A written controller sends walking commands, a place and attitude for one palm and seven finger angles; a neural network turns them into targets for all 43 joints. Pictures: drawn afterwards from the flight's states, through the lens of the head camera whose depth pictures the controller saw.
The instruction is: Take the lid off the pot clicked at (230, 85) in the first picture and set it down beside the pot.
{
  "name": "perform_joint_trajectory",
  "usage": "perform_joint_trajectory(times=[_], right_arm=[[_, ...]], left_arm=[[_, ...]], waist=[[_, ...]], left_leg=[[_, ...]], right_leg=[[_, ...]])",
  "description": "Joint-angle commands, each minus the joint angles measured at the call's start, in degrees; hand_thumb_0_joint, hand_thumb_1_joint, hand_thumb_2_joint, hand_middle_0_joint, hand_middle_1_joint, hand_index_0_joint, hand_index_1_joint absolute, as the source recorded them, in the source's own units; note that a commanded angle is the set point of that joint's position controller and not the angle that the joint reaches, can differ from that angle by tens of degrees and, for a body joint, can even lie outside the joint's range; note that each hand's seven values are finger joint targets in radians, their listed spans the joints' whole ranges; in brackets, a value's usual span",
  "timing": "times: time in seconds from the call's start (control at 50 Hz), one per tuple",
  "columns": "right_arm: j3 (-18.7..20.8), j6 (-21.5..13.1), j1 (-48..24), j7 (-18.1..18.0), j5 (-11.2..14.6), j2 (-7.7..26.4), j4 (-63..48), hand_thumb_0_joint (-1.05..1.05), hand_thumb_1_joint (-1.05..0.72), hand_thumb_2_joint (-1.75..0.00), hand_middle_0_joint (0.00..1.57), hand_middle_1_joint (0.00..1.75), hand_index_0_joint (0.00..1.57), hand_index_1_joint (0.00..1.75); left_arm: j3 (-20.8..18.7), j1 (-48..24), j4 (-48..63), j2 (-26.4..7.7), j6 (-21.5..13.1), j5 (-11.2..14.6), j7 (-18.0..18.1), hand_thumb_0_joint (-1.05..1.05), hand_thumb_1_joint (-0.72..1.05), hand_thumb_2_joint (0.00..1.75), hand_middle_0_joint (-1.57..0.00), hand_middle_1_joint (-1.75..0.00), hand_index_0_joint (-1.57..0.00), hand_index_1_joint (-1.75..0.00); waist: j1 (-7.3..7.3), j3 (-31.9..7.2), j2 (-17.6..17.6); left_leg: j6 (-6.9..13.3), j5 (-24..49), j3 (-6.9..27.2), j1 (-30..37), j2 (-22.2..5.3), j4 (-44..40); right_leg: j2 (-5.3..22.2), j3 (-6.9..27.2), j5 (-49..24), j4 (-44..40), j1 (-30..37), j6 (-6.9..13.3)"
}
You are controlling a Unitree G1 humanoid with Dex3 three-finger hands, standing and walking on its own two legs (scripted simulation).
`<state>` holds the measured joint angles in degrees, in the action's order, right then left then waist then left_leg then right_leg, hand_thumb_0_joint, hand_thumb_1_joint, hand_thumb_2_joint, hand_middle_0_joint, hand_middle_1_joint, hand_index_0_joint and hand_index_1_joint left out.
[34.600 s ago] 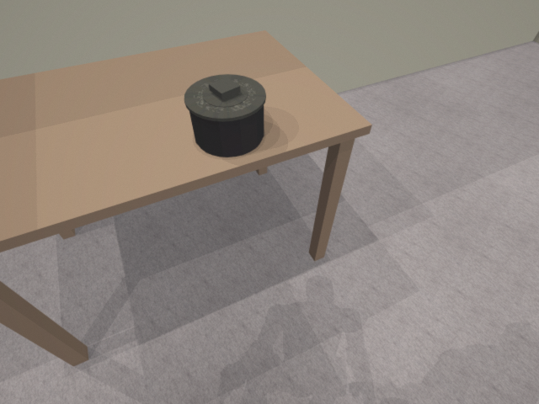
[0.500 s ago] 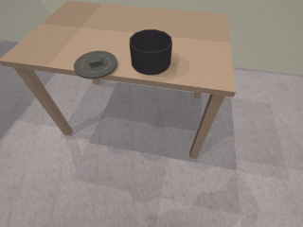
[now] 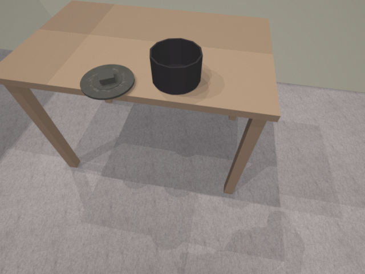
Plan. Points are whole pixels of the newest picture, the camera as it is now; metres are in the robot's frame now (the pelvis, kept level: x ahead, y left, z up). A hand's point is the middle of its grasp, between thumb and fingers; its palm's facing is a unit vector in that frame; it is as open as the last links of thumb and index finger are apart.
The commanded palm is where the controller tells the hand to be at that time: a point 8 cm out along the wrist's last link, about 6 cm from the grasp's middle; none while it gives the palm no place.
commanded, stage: let the arm hang, fingers relaxed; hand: left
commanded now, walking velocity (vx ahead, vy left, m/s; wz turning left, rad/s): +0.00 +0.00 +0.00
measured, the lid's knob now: (106, 76) +0.72 +0.30 -0.02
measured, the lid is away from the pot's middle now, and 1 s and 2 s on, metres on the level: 0.25 0.25 0.25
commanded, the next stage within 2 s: look to check the result in 0.96 s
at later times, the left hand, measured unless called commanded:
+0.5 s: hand out of the picture +0.06 +0.18 -0.18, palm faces +0.03 -0.98 -0.20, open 7.3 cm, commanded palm none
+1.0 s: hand out of the picture +0.06 +0.19 -0.18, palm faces +0.02 -0.98 -0.20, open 7.3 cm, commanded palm none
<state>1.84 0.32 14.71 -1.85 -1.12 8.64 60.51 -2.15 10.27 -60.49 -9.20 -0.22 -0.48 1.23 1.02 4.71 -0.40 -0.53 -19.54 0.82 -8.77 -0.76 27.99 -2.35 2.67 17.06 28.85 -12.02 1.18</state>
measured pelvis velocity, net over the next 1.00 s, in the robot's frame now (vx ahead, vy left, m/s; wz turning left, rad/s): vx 0.02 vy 0.01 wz -0.02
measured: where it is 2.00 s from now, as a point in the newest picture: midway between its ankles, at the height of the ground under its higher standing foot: outside the picture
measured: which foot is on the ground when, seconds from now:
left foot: down 0.00-1.00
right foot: down 0.00-1.00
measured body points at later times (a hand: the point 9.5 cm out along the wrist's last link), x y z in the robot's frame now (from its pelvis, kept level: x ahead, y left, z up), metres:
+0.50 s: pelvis +0.02 +0.01 +0.00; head +0.06 +0.01 +0.45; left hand +0.06 +0.24 -0.16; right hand +0.02 -0.22 -0.16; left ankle -0.05 +0.13 -0.74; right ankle -0.02 -0.11 -0.74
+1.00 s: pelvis +0.02 +0.01 +0.00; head +0.06 +0.01 +0.45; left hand +0.06 +0.24 -0.16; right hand +0.01 -0.21 -0.16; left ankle -0.05 +0.13 -0.74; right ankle -0.02 -0.11 -0.74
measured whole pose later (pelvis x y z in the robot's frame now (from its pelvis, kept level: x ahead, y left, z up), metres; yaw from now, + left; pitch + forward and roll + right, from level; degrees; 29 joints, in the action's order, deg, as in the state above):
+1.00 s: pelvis +0.02 +0.01 +0.00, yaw -1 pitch +0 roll +0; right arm 2.1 0.1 15.7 -2.5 -0.9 7.1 62.0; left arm -2.8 12.2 -61.1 -9.2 0.1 -0.4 1.8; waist 1.0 4.4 0.3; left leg 0.2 -21.3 -0.4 -6.3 -0.5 27.5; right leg -2.1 3.9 18.7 28.9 -10.2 0.5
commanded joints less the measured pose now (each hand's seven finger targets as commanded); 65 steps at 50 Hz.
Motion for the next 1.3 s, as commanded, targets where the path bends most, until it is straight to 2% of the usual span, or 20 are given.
perform_joint_trajectory(times=[0.0, 0.14, 0.18, 0.26, 0.28, 0.36, 0.42, 0.54, 0.6, 0.66, 0.72, 0.76, 0.78, 0.94, 1.0, 1.06, 1.1, 1.16, 1.2, 1.28], right_arm=[[1.35, -0.57, 4.81, -0.54, 0.3, 5.17, -1.31, 0.0, -0.9, -0.9, 0.2, 0.3, 0.2, 0.3], [1.47, -0.64, 5.35, -0.72, 0.37, 5.24, -0.79, 0.0, -0.9, -0.9, 0.2, 0.3, 0.2, 0.3], [1.52, -0.56, 5.4, -0.81, 0.42, 5.05, -0.72, 0.0, -0.9, -0.9, 0.2, 0.3, 0.2, 0.3], [1.53, -0.6, 5.75, -0.91, 0.37, 5.07, -0.46, 0.0, -0.9, -0.9, 0.2, 0.3, 0.2, 0.3], [1.58, -0.51, 5.39, -0.89, 0.46, 4.8, -0.35, 0.0, -0.9, -0.9, 0.2, 0.3, 0.2, 0.3], [1.62, -0.64, 5.93, -0.97, 0.39, 4.74, -0.31, 0.0, -0.9, -0.9, 0.2, 0.3, 0.2, 0.3], [1.61, -0.5, 5.75, -0.93, 0.39, 4.5, -0.14, 0.0, -0.9, -0.9, 0.2, 0.3, 0.2, 0.3], [1.56, -0.63, 5.98, -0.99, 0.3, 4.58, -0.02, 0.0, -0.9, -0.9, 0.2, 0.3, 0.2, 0.3], [1.54, -0.58, 5.73, -0.94, 0.31, 4.51, 0.02, 0.0, -0.9, -0.9, 0.2, 0.3, 0.2, 0.3], [1.55, -0.74, 5.88, -0.99, 0.37, 4.53, 0.02, 0.0, -0.9, -0.9, 0.2, 0.3, 0.2, 0.3], [1.5, -0.62, 5.75, -0.96, 0.39, 4.2, 0.04, 0.0, -0.9, -0.9, 0.2, 0.3, 0.2, 0.3], [1.57, -0.69, 6.31, -0.98, 0.49, 4.2, 0.14, 0.0, -0.9, -0.9, 0.2, 0.3, 0.2, 0.3], [1.61, -0.62, 6.26, -1.0, 0.59, 3.96, 0.07, 0.0, -0.9, -0.9, 0.2, 0.3, 0.2, 0.3], [1.58, -0.7, 6.37, -1.18, 0.35, 4.48, 0.48, 0.0, -0.9, -0.9, 0.2, 0.3, 0.2, 0.3], [1.55, -0.57, 5.85, -1.07, 0.39, 4.12, 0.48, 0.0, -0.9, -0.9, 0.2, 0.3, 0.2, 0.3], [1.56, -0.72, 6.09, -1.08, 0.47, 4.19, 0.38, 0.0, -0.9, -0.9, 0.2, 0.3, 0.2, 0.3], [1.6, -0.59, 5.99, -1.0, 0.52, 3.99, 0.4, 0.0, -0.9, -0.9, 0.2, 0.3, 0.2, 0.3], [1.58, -0.74, 6.21, -1.1, 0.44, 4.15, 0.49, 0.0, -0.9, -0.9, 0.2, 0.3, 0.2, 0.3], [1.56, -0.69, 6.1, -1.09, 0.43, 4.0, 0.58, 0.0, -0.9, -0.9, 0.2, 0.3, 0.2, 0.3], [1.64, -0.74, 6.07, -1.15, 0.56, 3.97, 0.53, 0.0, -0.9, -0.9, 0.2, 0.3, 0.2, 0.3]], left_arm=[[-1.45, 3.03, 2.27, -6.74, -0.61, 0.15, 0.8, 0.0, 0.9, 0.9, -0.2, -0.3, -0.2, -0.3], [-1.5, 3.92, 1.92, -6.35, -0.71, 0.22, 0.93, 0.0, 0.9, 0.9, -0.2, -0.3, -0.2, -0.3], [-1.48, 3.53, 1.97, -6.24, -0.6, 0.2, 1.04, 0.0, 0.9, 0.9, -0.2, -0.3, -0.2, -0.3], [-1.54, 3.97, 1.82, -6.01, -0.58, 0.21, 1.03, 0.0, 0.9, 0.9, -0.2, -0.3, -0.2, -0.3], [-1.51, 3.96, 1.81, -6.06, -0.49, 0.15, 1.06, 0.0, 0.9, 0.9, -0.2, -0.3, -0.2, -0.3], [-1.65, 4.49, 1.8, -5.88, -0.63, 0.19, 1.1, 0.0, 0.9, 0.9, -0.2, -0.3, -0.2, -0.3], [-1.58, 4.14, 1.81, -5.85, -0.49, 0.11, 1.11, 0.0, 0.9, 0.9, -0.2, -0.3, -0.2, -0.3], [-1.65, 4.15, 2.2, -5.75, -0.42, 0.17, 1.03, 0.0, 0.9, 0.9, -0.2, -0.3, -0.2, -0.3], [-1.61, 4.03, 2.11, -5.63, -0.35, 0.1, 0.98, 0.0, 0.9, 0.9, -0.2, -0.3, -0.2, -0.3], [-1.64, 4.44, 2.04, -5.67, -0.55, 0.17, 1.02, 0.0, 0.9, 0.9, -0.2, -0.3, -0.2, -0.3], [-1.59, 4.54, 1.93, -5.73, -0.53, 0.16, 1.05, 0.0, 0.9, 0.9, -0.2, -0.3, -0.2, -0.3], [-1.74, 4.97, 1.95, -6.05, -0.73, 0.19, 1.13, 0.0, 0.9, 0.9, -0.2, -0.3, -0.2, -0.3], [-1.73, 4.79, 2.02, -6.04, -0.66, 0.13, 1.23, 0.0, 0.9, 0.9, -0.2, -0.3, -0.2, -0.3], [-1.58, 4.58, 1.94, -5.14, -0.36, 0.2, 1.04, 0.0, 0.9, 0.9, -0.2, -0.3, -0.2, -0.3], [-1.47, 4.85, 1.78, -5.16, -0.32, 0.09, 1.04, 0.0, 0.9, 0.9, -0.2, -0.3, -0.2, -0.3], [-1.49, 5.43, 1.64, -5.41, -0.59, 0.19, 1.09, 0.0, 0.9, 0.9, -0.2, -0.3, -0.2, -0.3], [-1.44, 4.96, 1.72, -5.49, -0.49, 0.12, 1.13, 0.0, 0.9, 0.9, -0.2, -0.3, -0.2, -0.3], [-1.49, 5.34, 1.66, -5.33, -0.59, 0.23, 1.15, 0.0, 0.9, 0.9, -0.2, -0.3, -0.2, -0.3], [-1.46, 5.0, 1.75, -5.15, -0.41, 0.18, 1.11, 0.0, 0.9, 0.9, -0.2, -0.3, -0.2, -0.3], [-1.46, 5.62, 1.57, -5.14, -0.49, 0.09, 1.16, 0.0, 0.9, 0.9, -0.2, -0.3, -0.2, -0.3]], waist=[[0.06, -3.62, 0.56], [0.12, -5.24, 0.5], [0.24, -3.73, -0.2], [0.25, -4.07, -0.46], [0.14, -2.61, -0.44], [0.16, -4.75, 0.42], [0.18, -2.63, 0.68], [0.09, -2.46, -1.34], [0.01, -1.92, -0.33], [0.08, -3.33, -0.06], [0.12, -2.6, 0.65], [0.24, -4.58, 1.07], [0.28, -3.8, 1.78], [0.24, -2.54, -1.83], [0.11, -0.96, -0.89], [0.11, -3.14, 0.89], [0.28, -1.77, 1.09], [0.27, -3.27, 0.5], [0.28, -2.09, -1.16], [0.1, -2.59, 0.13]], left_leg=[[3.16, 17.02, 2.16, 0.15, -3.79, -2.89], [3.19, 20.99, 1.56, 2.46, -4.19, -2.05], [3.29, 21.8, 1.89, 2.36, -4.3, -2.36], [3.29, 23.29, 1.57, 2.99, -4.52, -2.27], [3.36, 22.17, 1.78, 2.53, -4.46, -2.51], [3.25, 23.07, 1.28, 3.38, -4.32, -1.91], [3.25, 21.12, 1.28, 2.36, -4.26, -2.4], [3.42, 21.84, 1.64, 2.47, -4.59, -3.07], [3.65, 19.56, 2.1, 2.03, -4.76, -3.85], [3.39, 21.4, 1.42, 2.79, -4.22, -2.83], [3.26, 19.63, 1.2, 2.4, -3.99, -2.8], [2.96, 20.73, 0.65, 2.8, -3.67, -1.88], [2.97, 19.92, 0.72, 2.34, -3.58, -2.01], [3.73, 23.91, 1.77, 4.07, -5.14, -3.68], [3.72, 19.47, 1.89, 2.58, -4.84, -4.32], [3.34, 21.3, 1.0, 3.63, -4.2, -2.9], [3.23, 18.39, 1.09, 2.45, -4.02, -3.53], [3.29, 21.29, 1.08, 3.89, -4.25, -3.19], [3.56, 20.36, 1.52, 3.57, -4.68, -4.17], [3.5, 22.16, 1.21, 4.13, -4.55, -3.44]], right_leg=[[5.7, 4.05, -20.26, -3.14, 3.02, 2.05], [5.65, 3.58, -23.75, -2.16, 3.4, 1.99], [5.3, 3.35, -23.48, -1.73, 2.47, 2.02], [5.22, 3.07, -24.03, -1.18, 2.72, 2.04], [5.12, 3.07, -22.94, -1.59, 1.82, 1.98], [5.45, 3.21, -25.38, -1.15, 3.5, 2.14], [5.39, 3.33, -23.84, -1.71, 2.49, 2.05], [5.13, 2.89, -22.41, -1.46, 2.3, 2.08], [4.95, 2.83, -19.75, -2.19, 1.93, 1.9], [5.36, 3.31, -23.15, -1.97, 3.03, 2.05], [5.56, 3.75, -23.15, -2.64, 2.72, 2.06], [5.97, 4.09, -26.91, -2.23, 4.55, 2.15], [5.89, 3.96, -26.49, -2.39, 4.19, 2.08], [4.69, 2.21, -21.57, -1.33, 1.41, 1.8], [4.77, 2.99, -19.12, -2.74, 1.07, 1.79], [5.46, 3.53, -24.07, -2.51, 2.62, 1.97], [5.4, 3.85, -22.12, -3.14, 2.15, 1.88], [5.36, 3.55, -23.9, -2.4, 2.43, 1.95], [4.89, 3.29, -20.95, -2.44, 1.24, 1.84], [4.99, 3.03, -22.49, -2.32, 1.61, 1.75]])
